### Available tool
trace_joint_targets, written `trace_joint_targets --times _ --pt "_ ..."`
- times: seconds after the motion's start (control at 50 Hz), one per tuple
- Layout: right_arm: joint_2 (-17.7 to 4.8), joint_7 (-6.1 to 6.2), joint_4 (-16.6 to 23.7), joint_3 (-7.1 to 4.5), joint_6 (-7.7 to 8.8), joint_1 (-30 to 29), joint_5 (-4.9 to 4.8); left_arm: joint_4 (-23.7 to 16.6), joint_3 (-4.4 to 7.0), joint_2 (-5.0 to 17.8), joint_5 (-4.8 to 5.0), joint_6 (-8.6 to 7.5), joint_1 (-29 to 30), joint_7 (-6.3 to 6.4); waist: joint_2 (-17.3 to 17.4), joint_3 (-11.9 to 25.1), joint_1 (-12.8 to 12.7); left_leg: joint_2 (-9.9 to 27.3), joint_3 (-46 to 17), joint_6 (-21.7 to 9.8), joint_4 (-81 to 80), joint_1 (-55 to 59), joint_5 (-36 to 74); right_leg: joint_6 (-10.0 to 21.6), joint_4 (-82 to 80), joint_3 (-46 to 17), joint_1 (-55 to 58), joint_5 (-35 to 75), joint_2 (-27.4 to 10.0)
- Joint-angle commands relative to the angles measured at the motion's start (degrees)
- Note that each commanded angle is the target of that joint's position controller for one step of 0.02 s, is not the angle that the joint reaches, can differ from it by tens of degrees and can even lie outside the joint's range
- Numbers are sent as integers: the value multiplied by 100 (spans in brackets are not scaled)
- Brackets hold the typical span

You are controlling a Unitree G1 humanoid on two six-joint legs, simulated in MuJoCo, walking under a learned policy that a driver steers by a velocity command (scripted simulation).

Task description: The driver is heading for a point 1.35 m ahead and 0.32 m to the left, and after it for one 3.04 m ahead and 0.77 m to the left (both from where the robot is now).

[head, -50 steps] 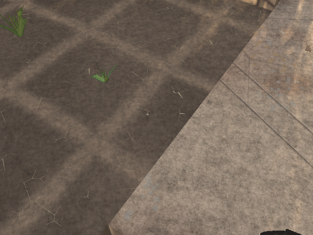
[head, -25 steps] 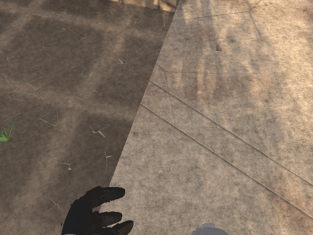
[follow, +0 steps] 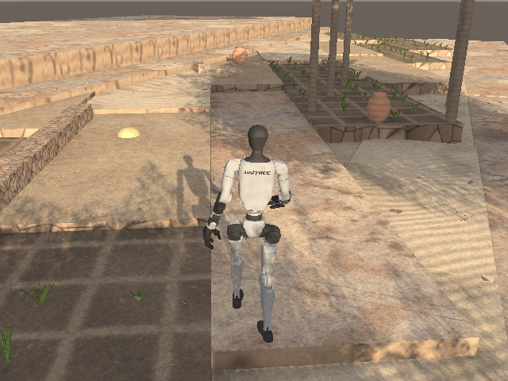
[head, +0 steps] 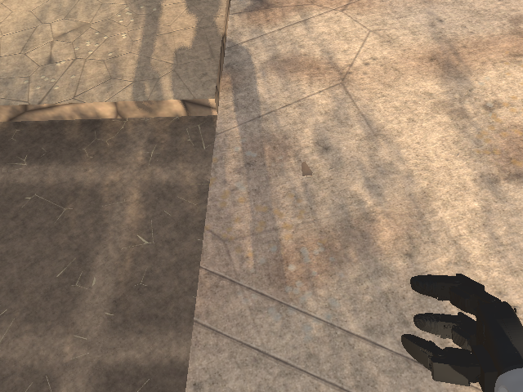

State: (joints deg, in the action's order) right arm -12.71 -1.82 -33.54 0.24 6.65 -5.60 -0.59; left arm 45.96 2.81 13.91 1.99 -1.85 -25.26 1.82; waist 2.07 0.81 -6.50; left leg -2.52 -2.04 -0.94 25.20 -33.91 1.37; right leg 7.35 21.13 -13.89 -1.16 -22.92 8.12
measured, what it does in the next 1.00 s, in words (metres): walks ahead, turning left: left foot, then right foot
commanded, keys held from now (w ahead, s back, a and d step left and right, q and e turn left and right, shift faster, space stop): w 0.26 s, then w+q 0.74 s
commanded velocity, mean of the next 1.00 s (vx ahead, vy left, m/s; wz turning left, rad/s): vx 0.50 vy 0.00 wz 0.17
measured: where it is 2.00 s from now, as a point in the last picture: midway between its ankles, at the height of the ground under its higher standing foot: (241, 212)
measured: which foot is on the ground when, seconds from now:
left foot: up 0.00-0.02, down 0.04-0.52, up 0.54-1.00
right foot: down 0.00-0.04, up 0.06-0.50, down 0.52-1.00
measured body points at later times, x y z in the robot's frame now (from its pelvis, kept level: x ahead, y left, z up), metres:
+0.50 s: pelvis +0.28 -0.02 +0.01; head +0.31 -0.01 +0.45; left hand +0.56 +0.16 -0.05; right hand +0.23 -0.28 -0.12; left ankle +0.17 +0.11 -0.73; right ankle +0.41 -0.15 -0.72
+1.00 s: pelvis +0.53 +0.02 -0.01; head +0.55 +0.05 +0.44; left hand +0.47 +0.32 -0.14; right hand +0.81 -0.14 -0.08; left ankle +0.62 +0.16 -0.72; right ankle +0.41 -0.15 -0.73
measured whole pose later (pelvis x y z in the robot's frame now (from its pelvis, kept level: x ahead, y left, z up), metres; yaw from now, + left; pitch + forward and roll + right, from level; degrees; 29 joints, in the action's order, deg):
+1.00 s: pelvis +0.53 +0.02 -0.01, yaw +16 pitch +3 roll -3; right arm -15.4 -3.0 -35.1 -3.1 0.7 4.3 -0.9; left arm 47.6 5.5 17.5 1.6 -3.8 -19.0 0.5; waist 1.4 -0.8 -4.3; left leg 3.5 1.8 -4.6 37.2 -32.9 -8.5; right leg -4.1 21.1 14.1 3.2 -24.6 -3.6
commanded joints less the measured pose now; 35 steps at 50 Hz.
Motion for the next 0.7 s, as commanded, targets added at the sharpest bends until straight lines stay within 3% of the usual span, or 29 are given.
trace_joint_targets --times 0.02,0.04,0.06,0.08,0.1,0.12,0.14,0.16,0.18,0.22,0.28,0.32,0.38,0.44,0.48,0.5,0.52,0.54,0.56,0.58,0.6,0.62,0.64,0.66,0.7 --pt "-975 66 28 -475 175 1110 55 -539 226 806 -94 -7 648 -42 -987 1109 1064 278 -145 -496 -244 2481 68 -30 1678 -631 -110 5026 -1103" --pt "-1260 146 -81 -539 152 2134 177 -746 138 562 -243 -78 785 -119 -537 1981 1413 1192 -945 -910 257 4270 -3 -97 3020 -436 -1125 3690 -858" --pt "-1356 156 -280 -587 106 2500 208 -684 -27 59 -134 -135 -350 -175 1412 2677 979 2575 -3570 -2079 88 6499 -607 -562 4850 21 -3495 -644 -23" --pt "-933 177 -248 -549 75 2456 85 -503 21 567 -36 -157 -543 -152 1144 2447 1051 2653 -4385 -2000 -472 6039 -2234 -527 5731 8 -3995 -745 -458" --pt "-590 227 -202 -476 32 2101 32 -599 124 908 -6 -172 202 -158 492 1379 1189 2330 -3536 -1703 -745 5057 -2605 -574 5918 150 -4228 -206 -645" --pt "-618 229 -209 -440 -2 1829 56 -760 121 903 -68 -210 732 -155 -101 669 1059 2068 -2865 -1488 -968 4024 -2114 -597 5803 373 -4111 200 -798" --pt "-651 196 -281 -432 3 1757 104 -889 124 806 -141 -261 1071 -154 -288 216 933 1834 -2446 -1428 -1146 3335 -1522 -605 5606 449 -4053 437 -914" --pt "-606 169 -346 -402 22 1742 163 -955 122 699 -144 -264 1076 -167 -184 75 742 1601 -2019 -1371 -1307 2923 -1083 -589 5474 495 -3882 553 -1055" --pt "-530 135 -430 -392 43 1755 146 -933 99 589 -102 -257 968 -168 -46 27 634 1448 -1755 -1366 -1422 2741 -852 -591 5246 600 -3801 555 -1162" --pt "-494 93 -599 -385 69 1854 38 -930 57 430 -118 -230 915 -165 117 14 529 1310 -1402 -1392 -1521 2558 -432 -654 4786 785 -3835 591 -1340" --pt "-834 95 -726 -459 36 2040 9 -1166 -26 332 -208 -254 1575 -157 85 -160 682 1247 -1058 -1394 -1673 2261 91 -819 3641 1032 -3931 1194 -1534" --pt "-967 115 -793 -483 -27 2225 -19 -1271 -87 202 -227 -313 2048 -178 59 -169 836 1069 -804 -1272 -1649 2084 197 -848 2609 1141 -3525 1838 -1419" --pt "-1127 126 -942 -507 -102 2689 -100 -1372 -74 273 -148 -385 2623 -252 119 -159 1089 1084 -796 -1182 -1452 2172 148 -915 1631 1233 -3003 2478 -1104" --pt "-1083 164 -1041 -486 -215 3025 -125 -1526 -2 434 -82 -461 3020 -331 242 -141 1151 1297 -1184 -1086 -1075 2720 -126 -847 961 1145 -2841 2261 -933" --pt "-1191 218 -1062 -534 -293 3007 -104 -1510 93 602 -86 -524 2797 -339 355 -23 918 1362 -1375 -920 -691 2838 -64 -701 539 1131 -2240 2002 -858" --pt "-1171 237 -1045 -529 -309 2968 -89 -1383 188 753 -119 -542 2318 -305 343 223 651 1179 -1268 -783 -239 2734 389 -551 333 1207 -1486 1951 -809" --pt "-1028 234 -956 -484 -289 2852 -45 -1268 296 996 -215 -563 1543 -242 283 759 257 879 -1055 -580 745 2182 387 -295 511 904 -212 2060 -1242" --pt "-612 253 -708 -348 -241 2734 129 -1149 414 1459 -289 -521 393 -160 -608 1709 -183 393 -547 -316 2622 966 -1409 64 770 -303 1494 2499 -2515" --pt "-382 239 -619 -270 -159 3527 -84 -997 423 1531 -300 -436 270 -206 -2220 2270 207 62 -371 -91 4090 -814 -3656 912 202 -2503 2557 1317 -3450" --pt "-868 267 -752 -408 -189 3258 -188 -1009 320 984 -227 -402 304 -209 -1439 1640 51 357 -570 5 4804 -1394 -3344 813 -78 -2444 2114 483 -3228" --pt "-1009 263 -647 -470 -227 2763 -168 -991 244 740 -182 -392 547 -195 -1023 958 60 526 -471 34 4960 -1563 -2781 609 -181 -1555 1413 549 -3015" --pt "-926 258 -616 -475 -278 2550 -107 -997 190 615 -210 -384 932 -212 -623 574 263 704 -368 72 4858 -1303 -2359 495 -383 -965 622 992 -2737" --pt "-853 235 -559 -496 -330 2442 -58 -971 163 479 -239 -384 1221 -238 -692 244 448 831 -370 98 4646 -1137 -2102 461 -613 -504 26 1273 -2523" --pt "-735 205 -535 -496 -398 2496 -72 -935 163 441 -274 -406 1392 -244 -863 72 626 952 -392 119 4536 -847 -1956 408 -841 -120 -448 1451 -2411" --pt "-563 185 -478 -474 -504 2453 -76 -820 209 482 -270 -476 1504 -240 -843 -80 761 1012 -356 195 4396 -683 -1739 434 -1130 402 -871 1922 -2373"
